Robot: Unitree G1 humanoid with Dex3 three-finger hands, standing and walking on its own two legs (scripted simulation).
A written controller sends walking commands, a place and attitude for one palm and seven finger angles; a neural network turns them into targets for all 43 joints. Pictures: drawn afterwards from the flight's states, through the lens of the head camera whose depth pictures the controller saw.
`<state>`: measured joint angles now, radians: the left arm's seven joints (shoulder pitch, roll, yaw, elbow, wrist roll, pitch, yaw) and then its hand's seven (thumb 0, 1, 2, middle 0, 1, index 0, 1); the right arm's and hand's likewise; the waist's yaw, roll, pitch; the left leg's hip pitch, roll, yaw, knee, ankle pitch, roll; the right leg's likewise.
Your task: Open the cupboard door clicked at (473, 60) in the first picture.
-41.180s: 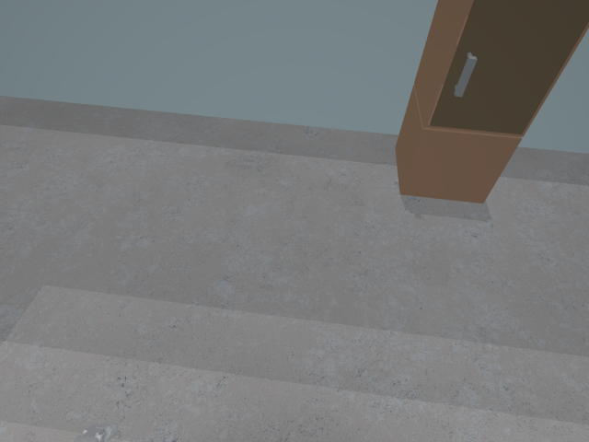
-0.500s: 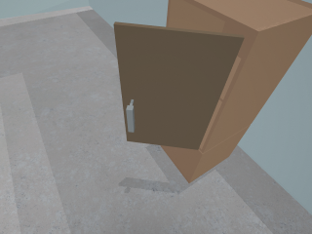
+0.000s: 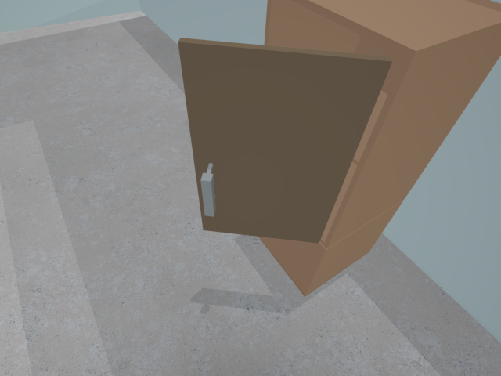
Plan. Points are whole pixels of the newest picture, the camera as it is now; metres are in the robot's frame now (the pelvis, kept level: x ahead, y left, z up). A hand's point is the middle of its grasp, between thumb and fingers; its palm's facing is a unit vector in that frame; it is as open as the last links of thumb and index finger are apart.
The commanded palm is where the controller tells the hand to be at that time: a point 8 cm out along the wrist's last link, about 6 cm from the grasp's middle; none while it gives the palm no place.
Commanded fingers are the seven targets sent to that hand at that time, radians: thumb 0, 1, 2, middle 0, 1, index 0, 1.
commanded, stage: come to a stop and stand still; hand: left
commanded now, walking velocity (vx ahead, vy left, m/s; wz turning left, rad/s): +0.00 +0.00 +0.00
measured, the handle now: (210, 189) +0.56 +0.13 -0.11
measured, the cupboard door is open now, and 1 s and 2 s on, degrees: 51 51 51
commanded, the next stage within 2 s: look again from close up in 0.96 s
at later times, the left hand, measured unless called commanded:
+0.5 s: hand out of the picture +0.05 +0.16 -0.17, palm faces -0.01 -0.97 -0.25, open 7.4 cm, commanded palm none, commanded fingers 0.00 0.90 0.90 -0.20 -0.30 -0.20 -0.30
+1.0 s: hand out of the picture +0.07 +0.14 -0.17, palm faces -0.01 -0.97 -0.23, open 7.4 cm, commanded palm none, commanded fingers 0.00 0.90 0.90 -0.20 -0.30 -0.20 -0.30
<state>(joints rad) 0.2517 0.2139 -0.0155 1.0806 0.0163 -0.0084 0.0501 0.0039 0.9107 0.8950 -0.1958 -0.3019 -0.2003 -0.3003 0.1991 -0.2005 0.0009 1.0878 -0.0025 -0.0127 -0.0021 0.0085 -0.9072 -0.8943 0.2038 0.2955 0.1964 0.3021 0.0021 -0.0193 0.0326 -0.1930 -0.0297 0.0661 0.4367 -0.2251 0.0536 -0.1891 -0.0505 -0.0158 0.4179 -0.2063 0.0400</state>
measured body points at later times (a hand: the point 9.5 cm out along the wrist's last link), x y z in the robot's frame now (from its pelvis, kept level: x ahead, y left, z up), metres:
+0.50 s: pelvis +0.02 -0.03 +0.00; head +0.03 -0.05 +0.45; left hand +0.05 +0.21 -0.15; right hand +0.04 -0.26 -0.16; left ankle +0.01 +0.08 -0.74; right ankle +0.01 -0.15 -0.74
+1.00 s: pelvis +0.03 -0.05 +0.00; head +0.05 -0.06 +0.45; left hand +0.07 +0.19 -0.15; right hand +0.06 -0.29 -0.16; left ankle +0.01 +0.08 -0.74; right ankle +0.01 -0.15 -0.74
